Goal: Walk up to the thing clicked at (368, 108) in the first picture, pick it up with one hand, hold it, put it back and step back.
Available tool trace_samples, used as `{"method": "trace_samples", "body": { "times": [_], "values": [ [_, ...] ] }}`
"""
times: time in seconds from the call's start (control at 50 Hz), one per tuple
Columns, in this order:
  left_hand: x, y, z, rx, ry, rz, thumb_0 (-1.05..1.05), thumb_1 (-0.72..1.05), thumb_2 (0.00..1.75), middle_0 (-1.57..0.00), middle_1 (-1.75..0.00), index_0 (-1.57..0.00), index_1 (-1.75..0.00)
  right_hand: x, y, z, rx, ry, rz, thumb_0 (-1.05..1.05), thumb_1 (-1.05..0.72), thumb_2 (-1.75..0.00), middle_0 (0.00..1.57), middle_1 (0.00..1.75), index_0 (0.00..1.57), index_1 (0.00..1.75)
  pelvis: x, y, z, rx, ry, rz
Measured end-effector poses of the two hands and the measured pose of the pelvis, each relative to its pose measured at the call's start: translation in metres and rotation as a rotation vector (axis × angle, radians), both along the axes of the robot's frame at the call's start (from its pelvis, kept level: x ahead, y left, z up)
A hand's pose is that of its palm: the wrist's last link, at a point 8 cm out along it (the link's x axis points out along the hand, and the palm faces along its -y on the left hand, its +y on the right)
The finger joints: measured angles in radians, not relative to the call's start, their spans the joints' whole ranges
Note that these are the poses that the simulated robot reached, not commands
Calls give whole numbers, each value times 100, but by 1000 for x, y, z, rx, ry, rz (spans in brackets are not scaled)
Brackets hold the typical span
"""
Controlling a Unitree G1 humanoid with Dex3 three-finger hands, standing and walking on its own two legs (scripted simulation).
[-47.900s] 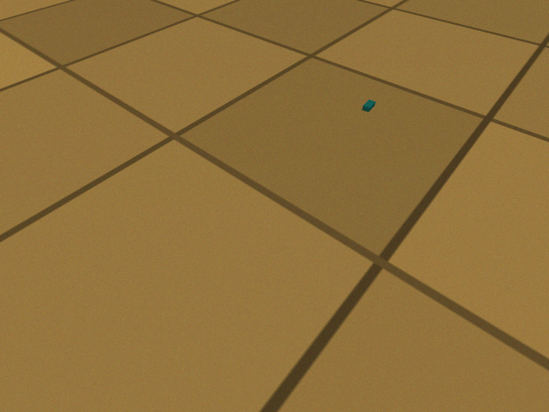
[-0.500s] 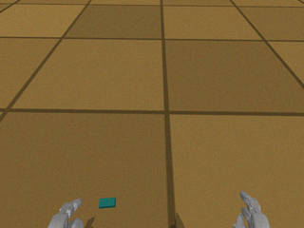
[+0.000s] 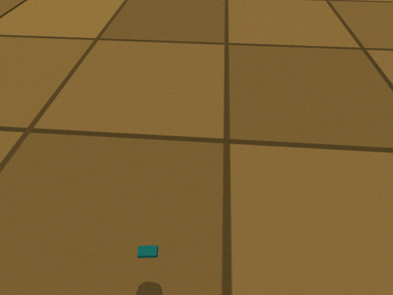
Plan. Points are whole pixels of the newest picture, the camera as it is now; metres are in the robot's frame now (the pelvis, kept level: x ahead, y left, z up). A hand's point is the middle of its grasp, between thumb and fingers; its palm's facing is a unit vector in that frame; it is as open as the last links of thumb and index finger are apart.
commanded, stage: stand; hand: left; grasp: from above
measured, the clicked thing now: (147, 251) +0.45 +0.27 -0.73
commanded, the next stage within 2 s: none
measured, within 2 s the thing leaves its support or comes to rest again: neither
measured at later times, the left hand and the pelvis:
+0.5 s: hand out of the picture +0.03 +0.24 -0.13, palm faces +0.03 -0.94 -0.34, open 7.4 cm; pelvis -0.01 +0.00 +0.03, yaw +0 degrees
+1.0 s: hand out of the picture +0.06 +0.24 -0.13, palm faces +0.01 -0.94 -0.34, open 7.4 cm; pelvis +0.00 -0.01 +0.03, yaw +0 degrees
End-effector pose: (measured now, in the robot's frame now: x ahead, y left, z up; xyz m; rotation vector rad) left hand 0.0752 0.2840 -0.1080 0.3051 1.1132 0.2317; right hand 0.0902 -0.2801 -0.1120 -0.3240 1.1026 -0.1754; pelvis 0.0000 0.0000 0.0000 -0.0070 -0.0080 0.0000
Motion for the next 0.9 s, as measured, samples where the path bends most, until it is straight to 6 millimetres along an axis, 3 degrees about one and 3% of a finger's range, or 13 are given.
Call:
{"method": "trace_samples", "body": {
  "times": [0.14,0.28,0.66,0.9],
  "values": [
    [-38,-3,1,-18,118,54,0,90,90,-20,-30,-20,-30,-18,2,2,20,79,-34,1,-91,-90,20,29,20,30,2,-1,13,0,-30,5],
    [-51,-6,5,-30,160,71,0,90,90,-20,-30,-20,-30,-28,7,6,38,109,-49,1,-91,-90,20,30,20,30,-1,-1,23,0,-57,7],
    [-44,2,14,-13,163,61,0,90,90,-20,-30,-20,-30,-45,-7,13,26,155,-73,1,-91,-90,20,29,20,30,-6,-4,30,-1,-64,8],
    [-30,0,15,-19,159,43,0,90,90,-20,-30,-20,-30,-40,-10,14,21,163,-70,1,-91,-90,20,29,20,30,-1,-5,32,2,-54,5]
  ]
}}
